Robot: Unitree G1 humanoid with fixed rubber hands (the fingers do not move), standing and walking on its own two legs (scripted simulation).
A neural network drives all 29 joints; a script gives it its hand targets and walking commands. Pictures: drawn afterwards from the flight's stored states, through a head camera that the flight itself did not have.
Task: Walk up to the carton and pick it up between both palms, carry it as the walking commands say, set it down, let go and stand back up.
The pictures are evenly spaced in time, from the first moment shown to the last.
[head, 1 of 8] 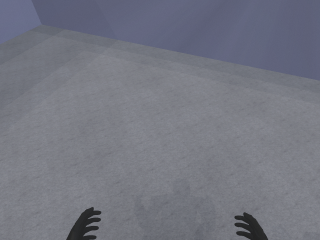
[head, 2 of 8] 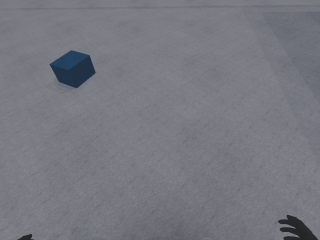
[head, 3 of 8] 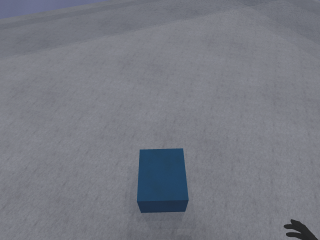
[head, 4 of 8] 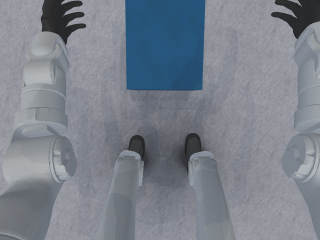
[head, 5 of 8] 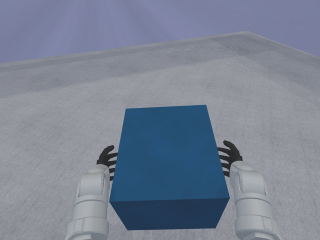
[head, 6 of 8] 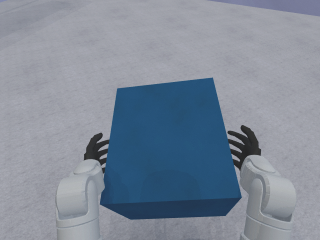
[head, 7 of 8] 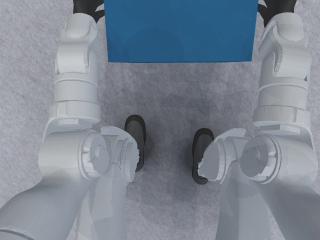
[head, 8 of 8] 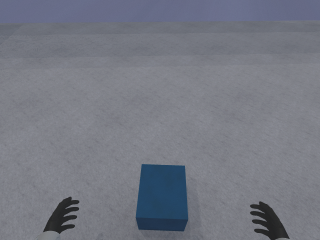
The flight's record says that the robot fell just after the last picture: no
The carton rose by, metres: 0.73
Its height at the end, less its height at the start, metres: +0.00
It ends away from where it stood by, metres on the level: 0.49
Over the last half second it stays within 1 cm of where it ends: yes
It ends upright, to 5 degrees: yes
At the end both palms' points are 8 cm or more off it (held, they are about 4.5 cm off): yes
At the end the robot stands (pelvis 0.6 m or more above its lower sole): yes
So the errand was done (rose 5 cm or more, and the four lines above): yes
